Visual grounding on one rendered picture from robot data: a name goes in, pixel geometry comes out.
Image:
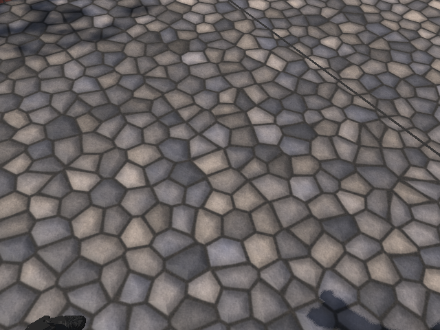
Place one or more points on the left robot hand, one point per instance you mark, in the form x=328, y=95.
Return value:
x=58, y=323

